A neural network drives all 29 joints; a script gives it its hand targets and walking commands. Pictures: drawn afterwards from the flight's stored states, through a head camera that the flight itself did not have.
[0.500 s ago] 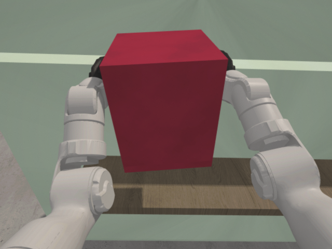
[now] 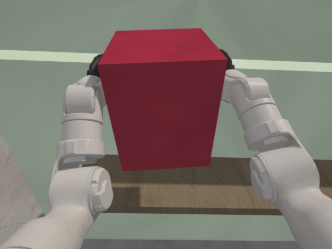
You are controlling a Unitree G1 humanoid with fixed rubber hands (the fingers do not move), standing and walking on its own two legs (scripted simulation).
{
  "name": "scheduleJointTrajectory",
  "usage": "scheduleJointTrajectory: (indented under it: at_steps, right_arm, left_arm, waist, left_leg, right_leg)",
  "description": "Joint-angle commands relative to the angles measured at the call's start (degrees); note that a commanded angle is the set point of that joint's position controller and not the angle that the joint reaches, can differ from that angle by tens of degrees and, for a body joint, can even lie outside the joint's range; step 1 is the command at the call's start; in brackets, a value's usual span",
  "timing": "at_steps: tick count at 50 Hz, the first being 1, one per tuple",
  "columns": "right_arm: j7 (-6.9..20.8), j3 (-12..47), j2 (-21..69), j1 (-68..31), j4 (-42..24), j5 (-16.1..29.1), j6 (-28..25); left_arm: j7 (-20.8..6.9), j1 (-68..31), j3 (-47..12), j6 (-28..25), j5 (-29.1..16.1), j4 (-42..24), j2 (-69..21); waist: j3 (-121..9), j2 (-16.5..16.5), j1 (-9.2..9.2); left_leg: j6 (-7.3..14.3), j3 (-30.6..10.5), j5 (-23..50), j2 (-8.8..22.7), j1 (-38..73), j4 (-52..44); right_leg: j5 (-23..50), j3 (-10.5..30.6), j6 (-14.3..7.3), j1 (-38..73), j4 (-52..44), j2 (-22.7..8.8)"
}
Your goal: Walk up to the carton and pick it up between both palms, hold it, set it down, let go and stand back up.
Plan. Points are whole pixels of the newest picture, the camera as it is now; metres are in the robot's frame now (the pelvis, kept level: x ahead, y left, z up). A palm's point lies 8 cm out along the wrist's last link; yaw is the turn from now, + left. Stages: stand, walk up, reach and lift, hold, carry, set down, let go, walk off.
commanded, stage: hold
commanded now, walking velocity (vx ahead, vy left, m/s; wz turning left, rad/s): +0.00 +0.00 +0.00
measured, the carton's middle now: (162, 98) +0.36 +0.01 +0.26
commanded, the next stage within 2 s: none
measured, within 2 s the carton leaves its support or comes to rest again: neither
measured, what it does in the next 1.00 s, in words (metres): stands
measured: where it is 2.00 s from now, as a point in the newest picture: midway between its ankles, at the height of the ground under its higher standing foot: outside the picture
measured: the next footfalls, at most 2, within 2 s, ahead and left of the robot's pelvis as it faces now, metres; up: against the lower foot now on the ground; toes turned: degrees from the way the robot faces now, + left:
none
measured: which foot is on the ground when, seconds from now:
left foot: down 0.00-1.00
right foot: down 0.00-1.00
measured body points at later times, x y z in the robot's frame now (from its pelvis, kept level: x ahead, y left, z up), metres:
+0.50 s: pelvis +0.00 +0.00 +0.00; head -0.10 +0.02 +0.44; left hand +0.38 +0.15 +0.29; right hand +0.38 -0.14 +0.31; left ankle +0.03 +0.15 -0.74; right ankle +0.00 -0.12 -0.74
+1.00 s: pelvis +0.00 +0.00 +0.00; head -0.10 +0.03 +0.44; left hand +0.39 +0.16 +0.29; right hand +0.39 -0.14 +0.31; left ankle +0.03 +0.15 -0.74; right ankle +0.00 -0.12 -0.74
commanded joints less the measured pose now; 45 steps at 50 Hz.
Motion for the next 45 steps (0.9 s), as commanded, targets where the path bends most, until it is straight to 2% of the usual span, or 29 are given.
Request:
scheduleJointTrajectory:
  at_steps: [1,2,4,5,8,9,12,13,14,17,18,20,21,23,24,25,26,27,28,31,32,33,34,36,40,42,43,44,45]
  right_arm:
    - [8.0,9.7,38.6,-53.2,-23.5,10.4,-1.2]
    - [8.0,9.0,39.0,-50.5,-19.6,9.8,-0.9]
    - [8.4,8.1,39.1,-51.3,-17.9,8.5,-0.7]
    - [8.5,6.6,39.0,-50.4,-15.7,7.9,-0.9]
    - [8.6,6.0,37.5,-51.2,-18.1,8.9,-1.3]
    - [8.7,7.2,38.7,-53.4,-20.2,9.3,-1.8]
    - [8.4,9.8,39.4,-51.6,-21.9,10.3,-1.3]
    - [8.5,9.7,39.6,-52.4,-20.6,10.2,-1.1]
    - [8.6,8.2,38.7,-52.3,-17.5,9.0,-0.9]
    - [9.5,5.8,38.3,-51.1,-13.6,6.7,-1.3]
    - [9.8,6.5,38.8,-52.2,-15.7,7.8,-1.9]
    - [9.2,8.0,40.2,-53.4,-20.2,9.2,-2.1]
    - [9.0,9.3,40.3,-54.6,-23.5,10.4,-2.3]
    - [8.5,10.6,39.9,-53.6,-24.9,11.0,-1.9]
    - [8.3,10.4,39.5,-52.9,-22.6,10.2,-1.4]
    - [8.4,9.6,39.6,-52.9,-22.0,9.7,-1.7]
    - [8.2,10.1,40.4,-53.8,-21.8,9.9,-1.5]
    - [8.8,8.4,40.7,-52.8,-19.2,8.7,-1.4]
    - [8.8,9.5,41.8,-53.3,-19.3,8.3,-1.8]
    - [8.5,9.1,40.6,-54.0,-21.0,9.9,-1.5]
    - [8.2,8.3,39.6,-52.8,-20.6,9.2,-1.5]
    - [8.3,9.0,40.4,-53.1,-20.3,9.2,-1.4]
    - [8.2,9.6,41.3,-52.3,-21.2,9.7,-1.3]
    - [8.1,8.1,40.1,-53.1,-20.2,8.5,-1.2]
    - [8.2,8.5,40.2,-54.6,-20.8,9.1,-1.4]
    - [7.9,9.1,40.9,-52.6,-23.0,10.2,-1.5]
    - [7.7,7.6,39.1,-53.1,-20.3,9.3,-0.9]
    - [7.7,7.8,39.5,-51.2,-19.1,9.4,-0.7]
    - [7.7,9.3,40.1,-52.6,-21.5,9.7,-1.2]
  left_arm:
    - [-7.7,-51.5,-20.9,-6.4,-10.4,-12.1,-36.1]
    - [-7.9,-53.0,-19.7,-6.2,-9.3,-12.2,-34.7]
    - [-8.0,-52.9,-18.9,-6.3,-9.2,-10.7,-34.7]
    - [-8.2,-53.7,-19.7,-6.4,-9.2,-9.8,-35.0]
    - [-8.0,-55.4,-23.1,-6.8,-11.4,-13.1,-36.3]
    - [-7.8,-55.6,-21.8,-7.0,-11.3,-10.5,-36.8]
    - [-7.0,-53.6,-21.6,-7.0,-10.9,-13.8,-35.9]
    - [-7.0,-54.1,-21.1,-6.7,-9.8,-12.8,-35.9]
    - [-7.3,-52.4,-19.4,-6.5,-8.8,-8.3,-35.7]
    - [-7.8,-54.3,-18.2,-6.7,-8.3,-6.6,-35.1]
    - [-7.9,-54.0,-18.6,-7.0,-9.0,-8.0,-35.4]
    - [-7.4,-54.1,-21.1,-7.5,-10.5,-11.5,-36.2]
    - [-7.1,-53.5,-22.0,-7.4,-11.6,-12.0,-37.0]
    - [-6.8,-50.7,-20.7,-7.0,-10.5,-11.2,-36.6]
    - [-7.1,-50.8,-19.4,-6.6,-10.1,-9.1,-35.6]
    - [-7.3,-50.3,-20.3,-6.6,-10.1,-9.8,-35.6]
    - [-7.5,-50.8,-18.7,-6.7,-9.6,-9.3,-35.1]
    - [-7.5,-54.5,-19.0,-7.2,-9.8,-10.0,-35.2]
    - [-7.7,-53.8,-17.8,-7.5,-9.3,-8.8,-34.6]
    - [-7.8,-51.8,-18.1,-6.9,-8.9,-8.6,-35.0]
    - [-7.9,-51.5,-18.8,-6.8,-9.3,-7.3,-34.9]
    - [-7.8,-53.6,-19.0,-7.3,-9.5,-8.8,-34.6]
    - [-7.8,-53.9,-20.7,-7.5,-10.6,-10.9,-35.0]
    - [-7.9,-53.5,-19.7,-7.0,-10.4,-7.9,-35.1]
    - [-7.7,-54.2,-20.5,-7.3,-10.4,-8.4,-36.9]
    - [-7.1,-55.6,-22.5,-7.9,-12.8,-14.7,-36.1]
    - [-7.3,-53.9,-21.8,-7.4,-12.3,-9.9,-36.2]
    - [-7.3,-54.5,-20.8,-7.3,-11.3,-11.3,-35.4]
    - [-7.6,-52.4,-20.4,-6.9,-10.5,-11.0,-36.2]
  waist:
    - [-21.0,5.7,-0.47]
    - [-18.4,6.0,-0.56]
    - [-16.2,4.8,-0.42]
    - [-15.2,5.4,-1.47]
    - [-19.9,8.0,-3.09]
    - [-19.7,6.4,-1.54]
    - [-23.9,6.3,-0.81]
    - [-20.0,7.2,-0.18]
    - [-16.9,5.9,-0.41]
    - [-13.4,5.1,-0.63]
    - [-16.2,4.6,0.03]
    - [-21.7,4.3,-0.36]
    - [-23.5,5.0,0.04]
    - [-24.4,4.2,0.29]
    - [-20.8,3.2,0.15]
    - [-20.6,4.1,0.00]
    - [-18.8,2.6,0.79]
    - [-16.9,2.9,-0.19]
    - [-16.9,1.8,1.01]
    - [-19.2,2.6,0.79]
    - [-17.9,3.0,-0.32]
    - [-19.1,2.7,0.04]
    - [-21.2,3.3,-0.73]
    - [-17.9,3.4,-1.35]
    - [-19.1,5.0,-0.73]
    - [-25.2,6.4,-1.84]
    - [-20.8,5.9,-2.18]
    - [-20.1,6.1,-1.83]
    - [-21.0,5.3,-1.01]
  left_leg:
    - [-0.7,0.8,15.6,-6.8,9.5,-1.6]
    - [-0.4,1.5,12.9,-7.2,9.0,-2.3]
    - [0.0,1.4,9.4,-7.1,6.3,-3.6]
    - [0.0,1.3,7.0,-6.6,6.2,-4.1]
    - [-1.5,0.9,9.9,-6.3,8.3,-2.8]
    - [-0.9,1.2,10.3,-6.6,7.5,-2.5]
    - [-0.8,1.1,16.2,-7.1,10.4,-1.1]
    - [-0.8,1.1,13.4,-7.4,8.9,-2.1]
    - [-0.2,1.1,9.5,-7.1,7.0,-3.1]
    - [0.2,1.3,3.7,-6.6,3.6,-4.7]
    - [0.5,1.5,4.8,-6.4,4.7,-4.6]
    - [-0.3,1.2,12.5,-6.6,7.2,-2.6]
    - [-0.3,1.4,16.0,-7.1,8.6,-1.3]
    - [-0.2,1.1,19.2,-7.3,10.8,-0.5]
    - [0.2,1.4,15.8,-7.5,9.2,-1.5]
    - [0.2,1.1,15.6,-7.3,8.9,-1.7]
    - [0.9,1.4,12.0,-7.4,8.1,-2.3]
    - [1.0,1.4,7.3,-7.2,6.1,-3.8]
    - [2.0,1.7,7.0,-7.3,5.9,-3.7]
    - [1.0,1.4,11.7,-7.3,7.6,-2.7]
    - [0.8,1.5,10.9,-7.5,7.4,-2.4]
    - [0.6,1.2,9.8,-7.2,7.5,-2.8]
    - [0.3,1.2,12.2,-7.2,8.3,-2.1]
    - [0.7,1.2,9.1,-7.2,7.3,-2.9]
    - [0.2,1.1,9.8,-7.2,7.4,-2.7]
    - [-0.7,0.8,14.6,-7.5,10.0,-1.0]
    - [-0.8,0.4,11.7,-7.3,8.2,-1.9]
    - [-0.8,1.0,13.2,-7.3,9.1,-1.9]
    - [-0.3,1.3,14.2,-7.5,8.8,-1.8]
  right_leg:
    - [13.1,2.7,2.8,4.7,-2.5,4.9]
    - [10.6,2.6,3.1,3.2,-2.8,4.4]
    - [7.7,2.8,3.2,3.6,-3.1,4.1]
    - [6.2,2.9,2.8,2.5,-3.1,3.8]
    - [8.9,2.7,2.3,2.2,-2.5,4.0]
    - [8.3,2.8,2.5,2.5,-2.7,4.1]
    - [14.3,2.7,3.2,5.3,-1.8,4.4]
    - [11.3,2.6,3.0,3.7,-2.5,4.4]
    - [7.5,2.8,2.8,2.1,-3.1,4.1]
    - [3.2,2.9,2.3,1.7,-3.3,3.8]
    - [3.8,2.7,2.6,1.7,-3.0,3.9]
    - [11.5,2.5,2.8,4.5,-2.0,4.6]
    - [14.0,2.9,3.0,5.4,-2.0,4.8]
    - [17.0,2.7,3.2,6.3,-2.3,5.1]
    - [14.0,2.8,3.4,5.2,-2.9,4.8]
    - [14.0,3.0,3.1,4.8,-2.9,4.6]
    - [10.4,2.8,3.7,4.0,-3.2,4.3]
    - [6.6,2.6,3.7,2.3,-3.4,4.0]
    - [6.1,3.2,3.7,2.3,-3.5,3.9]
    - [9.8,2.5,3.4,3.7,-2.7,4.5]
    - [9.5,2.6,3.3,2.7,-3.4,4.3]
    - [8.1,2.5,3.3,2.7,-3.2,4.5]
    - [10.6,2.3,3.2,3.8,-2.6,4.8]
    - [8.4,2.7,3.5,2.3,-3.1,4.1]
    - [7.7,2.9,3.0,2.3,-3.2,4.4]
    - [13.4,2.7,3.2,3.9,-1.9,4.5]
    - [11.3,3.0,2.8,2.8,-2.8,4.2]
    - [12.2,2.6,3.3,2.9,-2.6,4.0]
    - [12.3,3.0,3.4,4.6,-2.8,4.2]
